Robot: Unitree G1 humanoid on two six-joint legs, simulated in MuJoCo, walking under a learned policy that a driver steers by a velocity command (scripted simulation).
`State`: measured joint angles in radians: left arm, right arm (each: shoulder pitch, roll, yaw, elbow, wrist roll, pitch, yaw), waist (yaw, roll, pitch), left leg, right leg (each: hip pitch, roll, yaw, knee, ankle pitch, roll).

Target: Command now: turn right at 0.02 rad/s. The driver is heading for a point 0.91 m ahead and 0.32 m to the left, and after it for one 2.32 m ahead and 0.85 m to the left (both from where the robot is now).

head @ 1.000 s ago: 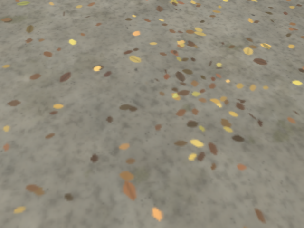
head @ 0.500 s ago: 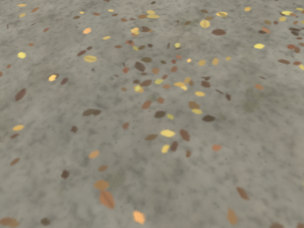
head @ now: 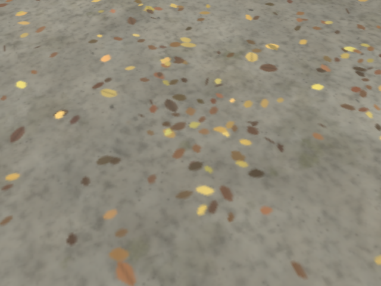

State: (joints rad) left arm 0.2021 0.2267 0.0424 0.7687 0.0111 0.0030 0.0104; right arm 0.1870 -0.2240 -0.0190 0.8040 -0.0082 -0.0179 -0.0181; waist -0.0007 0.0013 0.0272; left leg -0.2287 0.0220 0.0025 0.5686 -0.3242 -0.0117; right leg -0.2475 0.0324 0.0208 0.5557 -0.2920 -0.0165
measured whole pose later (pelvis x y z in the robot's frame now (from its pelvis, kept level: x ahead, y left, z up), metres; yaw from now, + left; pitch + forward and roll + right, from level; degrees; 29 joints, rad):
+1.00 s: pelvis +0.34 +0.05 +0.01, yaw +0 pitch +0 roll +1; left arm 0.23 0.29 0.05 0.82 -0.01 -0.07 0.01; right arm 0.29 -0.26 -0.05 0.83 0.00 -0.10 0.04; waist -0.03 -0.04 0.03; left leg -0.23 -0.08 0.06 0.35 -0.13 0.09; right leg -0.59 -0.11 0.05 1.13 -0.24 -0.03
